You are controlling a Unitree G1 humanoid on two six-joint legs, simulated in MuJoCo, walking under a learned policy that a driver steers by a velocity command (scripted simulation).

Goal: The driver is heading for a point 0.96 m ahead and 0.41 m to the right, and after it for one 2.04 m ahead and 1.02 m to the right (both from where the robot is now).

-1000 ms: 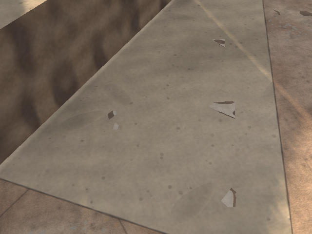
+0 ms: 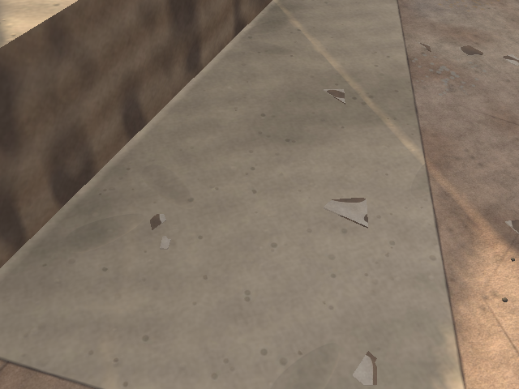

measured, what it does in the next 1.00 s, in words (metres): walks ahead, turning right: right foot, then left foot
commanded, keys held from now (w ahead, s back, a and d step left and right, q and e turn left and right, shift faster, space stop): w+e+shift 0.88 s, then w+shift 0.12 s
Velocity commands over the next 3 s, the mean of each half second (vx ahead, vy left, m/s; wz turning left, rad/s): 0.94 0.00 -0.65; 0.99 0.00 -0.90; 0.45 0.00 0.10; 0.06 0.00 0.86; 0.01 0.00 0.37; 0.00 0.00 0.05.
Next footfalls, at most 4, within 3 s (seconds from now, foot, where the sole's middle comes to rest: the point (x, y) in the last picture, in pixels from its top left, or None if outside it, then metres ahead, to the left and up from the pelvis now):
0.30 right None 0.39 -0.15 -0.78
0.74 left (278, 279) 0.86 -0.14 -0.78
1.20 right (427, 255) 0.93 -0.62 -0.78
1.70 left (369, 208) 1.13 -0.48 -0.78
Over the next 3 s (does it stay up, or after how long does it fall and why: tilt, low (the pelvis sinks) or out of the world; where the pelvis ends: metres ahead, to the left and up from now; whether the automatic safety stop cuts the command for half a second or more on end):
stays up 1.03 -0.54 -0.01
